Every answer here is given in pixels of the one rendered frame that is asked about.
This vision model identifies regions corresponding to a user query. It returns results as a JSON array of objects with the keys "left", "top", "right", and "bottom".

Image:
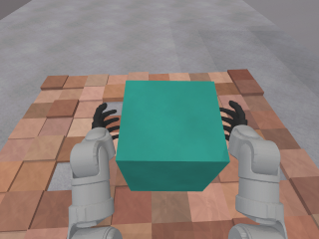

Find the robot right hand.
[{"left": 219, "top": 101, "right": 248, "bottom": 141}]

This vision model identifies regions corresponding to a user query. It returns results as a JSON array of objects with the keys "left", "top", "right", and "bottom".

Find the left robot forearm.
[{"left": 67, "top": 126, "right": 116, "bottom": 239}]

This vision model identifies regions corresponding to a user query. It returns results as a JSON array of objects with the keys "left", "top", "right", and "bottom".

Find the robot left hand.
[{"left": 92, "top": 103, "right": 120, "bottom": 140}]

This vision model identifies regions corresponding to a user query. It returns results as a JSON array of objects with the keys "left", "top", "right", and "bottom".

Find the left robot upper arm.
[{"left": 71, "top": 226, "right": 123, "bottom": 239}]

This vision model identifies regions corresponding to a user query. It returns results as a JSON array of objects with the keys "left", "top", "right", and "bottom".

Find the right robot forearm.
[{"left": 228, "top": 124, "right": 288, "bottom": 239}]

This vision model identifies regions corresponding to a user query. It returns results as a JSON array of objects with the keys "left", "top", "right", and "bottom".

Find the right robot upper arm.
[{"left": 228, "top": 223, "right": 284, "bottom": 239}]

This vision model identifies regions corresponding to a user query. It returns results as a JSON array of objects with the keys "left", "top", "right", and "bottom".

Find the carton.
[{"left": 116, "top": 80, "right": 230, "bottom": 192}]

